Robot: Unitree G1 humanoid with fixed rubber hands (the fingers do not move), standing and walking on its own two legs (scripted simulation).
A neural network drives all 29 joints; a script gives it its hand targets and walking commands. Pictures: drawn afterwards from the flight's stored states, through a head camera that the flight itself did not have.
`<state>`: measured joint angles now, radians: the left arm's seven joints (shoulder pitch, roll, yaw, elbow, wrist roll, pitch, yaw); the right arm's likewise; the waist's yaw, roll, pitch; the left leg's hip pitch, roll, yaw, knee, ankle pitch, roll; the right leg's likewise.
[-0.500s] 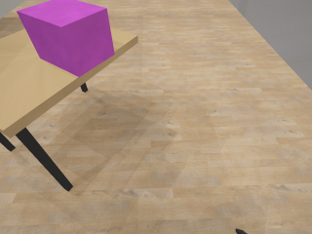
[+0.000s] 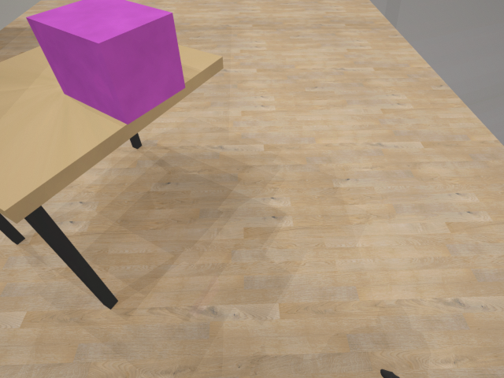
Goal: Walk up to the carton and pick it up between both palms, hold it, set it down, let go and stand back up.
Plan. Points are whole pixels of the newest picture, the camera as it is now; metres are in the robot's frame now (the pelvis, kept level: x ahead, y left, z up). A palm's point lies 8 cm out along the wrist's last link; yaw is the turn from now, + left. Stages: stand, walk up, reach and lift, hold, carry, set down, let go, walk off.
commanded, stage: stand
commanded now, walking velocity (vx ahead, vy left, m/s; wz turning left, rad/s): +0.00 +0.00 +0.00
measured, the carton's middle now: (114, 56) +0.99 +0.41 +0.05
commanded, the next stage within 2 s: walk up in 0.54 s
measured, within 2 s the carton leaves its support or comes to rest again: neither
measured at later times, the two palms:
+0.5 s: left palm out of the picture +0.09 +0.24 -0.13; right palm out of the picture +0.09 -0.24 -0.12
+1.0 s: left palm out of the picture +0.09 +0.30 -0.14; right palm out of the picture +0.14 -0.24 -0.10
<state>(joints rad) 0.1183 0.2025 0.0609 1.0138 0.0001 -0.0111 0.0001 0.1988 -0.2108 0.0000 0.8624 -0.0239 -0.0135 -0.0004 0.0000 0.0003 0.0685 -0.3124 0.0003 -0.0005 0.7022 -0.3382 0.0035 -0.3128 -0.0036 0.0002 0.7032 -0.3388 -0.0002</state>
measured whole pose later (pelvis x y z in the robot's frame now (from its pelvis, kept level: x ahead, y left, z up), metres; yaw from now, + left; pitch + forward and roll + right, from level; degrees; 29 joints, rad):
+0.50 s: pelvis +0.00 +0.00 +0.00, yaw +0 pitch -3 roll +0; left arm 0.12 0.20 0.06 1.01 0.00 -0.01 0.00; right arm 0.20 -0.21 0.00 0.86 -0.02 -0.01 0.00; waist 0.00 0.00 0.07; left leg -0.31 0.00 0.00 0.70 -0.34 0.00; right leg -0.31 0.00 0.00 0.70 -0.34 0.00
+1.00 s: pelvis +0.03 +0.02 -0.01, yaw +8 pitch -1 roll -2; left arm 0.15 0.26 0.16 0.95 0.00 -0.01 -0.04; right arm 0.25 -0.30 0.00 0.86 -0.03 -0.03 0.04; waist 0.00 -0.04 0.06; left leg -0.35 0.02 -0.01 0.79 -0.41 0.02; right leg -0.30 -0.06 -0.10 0.79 -0.48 -0.01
